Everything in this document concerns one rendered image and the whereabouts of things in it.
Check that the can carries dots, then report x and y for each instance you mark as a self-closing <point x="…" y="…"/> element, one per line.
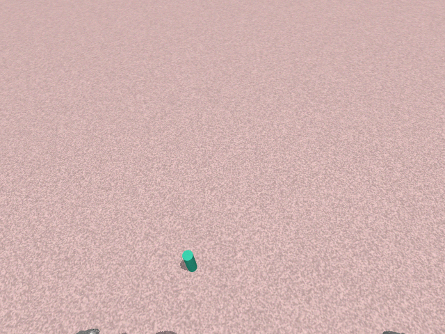
<point x="189" y="260"/>

